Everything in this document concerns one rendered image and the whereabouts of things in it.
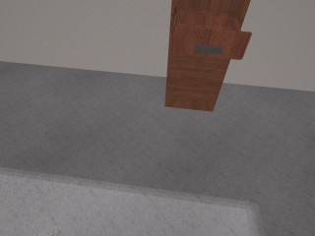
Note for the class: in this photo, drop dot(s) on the drawer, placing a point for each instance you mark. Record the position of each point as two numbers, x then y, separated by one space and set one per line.
208 30

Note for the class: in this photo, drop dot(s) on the cabinet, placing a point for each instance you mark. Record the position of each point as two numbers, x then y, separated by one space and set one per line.
194 82

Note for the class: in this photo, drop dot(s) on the handle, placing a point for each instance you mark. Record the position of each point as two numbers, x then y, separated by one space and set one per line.
208 49

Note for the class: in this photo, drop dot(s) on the robot left hand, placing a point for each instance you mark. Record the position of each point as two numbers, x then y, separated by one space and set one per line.
53 231

